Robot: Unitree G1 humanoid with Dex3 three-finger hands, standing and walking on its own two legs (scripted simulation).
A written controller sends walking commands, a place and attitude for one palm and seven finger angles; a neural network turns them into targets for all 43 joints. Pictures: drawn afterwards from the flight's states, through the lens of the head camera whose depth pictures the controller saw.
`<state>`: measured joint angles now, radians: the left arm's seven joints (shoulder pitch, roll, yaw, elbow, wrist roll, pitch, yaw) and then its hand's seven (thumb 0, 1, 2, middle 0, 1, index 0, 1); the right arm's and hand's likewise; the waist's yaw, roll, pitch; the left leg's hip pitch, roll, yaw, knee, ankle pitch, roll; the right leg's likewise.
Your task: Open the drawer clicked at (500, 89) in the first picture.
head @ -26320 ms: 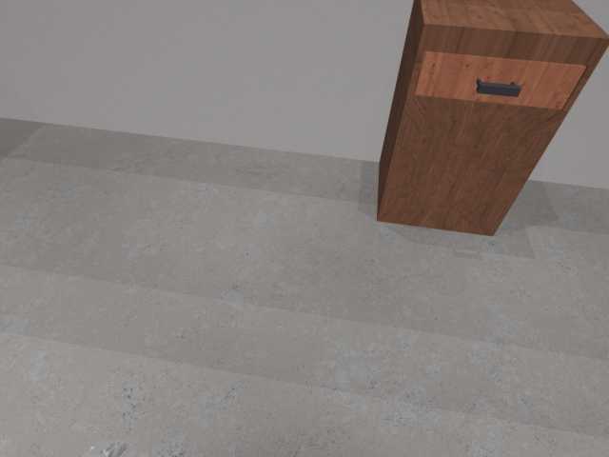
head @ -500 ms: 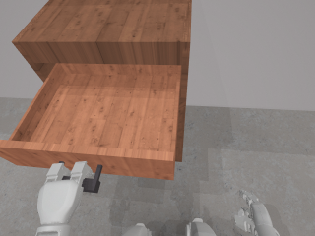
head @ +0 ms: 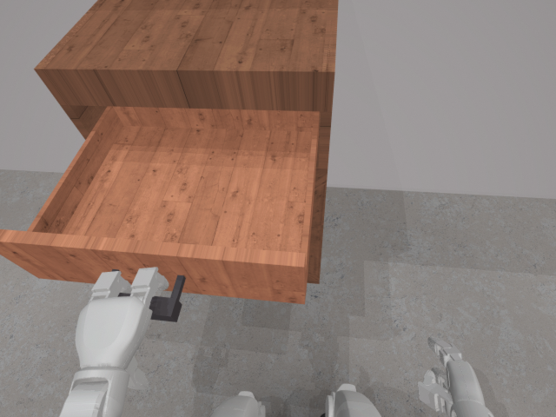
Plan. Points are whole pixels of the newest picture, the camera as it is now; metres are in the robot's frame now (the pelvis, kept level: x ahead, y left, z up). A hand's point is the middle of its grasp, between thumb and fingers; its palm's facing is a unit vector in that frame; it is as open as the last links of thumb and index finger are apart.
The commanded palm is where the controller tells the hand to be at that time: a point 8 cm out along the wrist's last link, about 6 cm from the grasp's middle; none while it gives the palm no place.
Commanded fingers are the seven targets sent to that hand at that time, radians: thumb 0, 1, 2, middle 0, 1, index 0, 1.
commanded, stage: lift the hand off the handle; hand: left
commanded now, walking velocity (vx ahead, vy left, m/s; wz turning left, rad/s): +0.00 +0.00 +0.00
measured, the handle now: (142, 292) +0.28 +0.23 +0.00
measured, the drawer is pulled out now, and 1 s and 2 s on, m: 0.30 0.30 0.30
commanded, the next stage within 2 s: draw the hand back to the body in 1.48 s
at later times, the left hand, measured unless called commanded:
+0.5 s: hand (129, 319) +0.24 +0.24 +0.01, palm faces -0.02 -0.08 -1.00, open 13.3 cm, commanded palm +0.23 +0.24 +0.08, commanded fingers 0.00 -0.50 0.30 -0.30 -1.20 -0.30 -1.20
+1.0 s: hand (92, 286) +0.25 +0.24 +0.10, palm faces +0.10 -0.09 -0.99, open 13.5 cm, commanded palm +0.22 +0.24 +0.15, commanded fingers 0.00 -0.50 0.30 -0.30 -1.20 -0.30 -1.20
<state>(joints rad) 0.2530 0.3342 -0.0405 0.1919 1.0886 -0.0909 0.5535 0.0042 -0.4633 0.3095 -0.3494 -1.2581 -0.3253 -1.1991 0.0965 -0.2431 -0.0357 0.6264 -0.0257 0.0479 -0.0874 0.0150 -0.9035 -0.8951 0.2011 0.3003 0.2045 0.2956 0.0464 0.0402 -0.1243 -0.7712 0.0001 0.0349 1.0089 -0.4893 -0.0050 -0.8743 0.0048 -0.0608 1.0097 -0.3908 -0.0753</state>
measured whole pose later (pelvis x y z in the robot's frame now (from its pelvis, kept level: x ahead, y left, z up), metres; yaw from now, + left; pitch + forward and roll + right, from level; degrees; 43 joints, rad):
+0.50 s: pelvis +0.01 +0.01 +0.02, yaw +0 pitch +10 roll +1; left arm 0.23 0.35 -0.09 0.17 1.05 -0.04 0.47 0.00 -0.49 0.30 -0.37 -1.21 -0.41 -1.23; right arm 0.11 -0.23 -0.01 0.62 -0.02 0.05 -0.10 0.02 -0.90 -0.89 0.20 0.30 0.21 0.30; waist 0.05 0.05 -0.09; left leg -0.62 -0.01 0.03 0.89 -0.45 0.01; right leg -0.72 0.00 -0.06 0.89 -0.35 -0.06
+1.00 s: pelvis +0.04 +0.02 +0.05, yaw -1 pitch +6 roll +1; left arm 0.37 0.38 -0.06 -0.17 1.00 0.00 0.34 0.00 -0.49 0.30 -0.32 -1.20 -0.39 -1.22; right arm 0.08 -0.23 0.00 0.58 -0.02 0.09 -0.04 0.02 -0.90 -0.90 0.20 0.30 0.20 0.30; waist 0.11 0.08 -0.07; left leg -0.38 -0.01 0.04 0.68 -0.41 0.01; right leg -0.49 0.01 -0.04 0.71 -0.32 -0.05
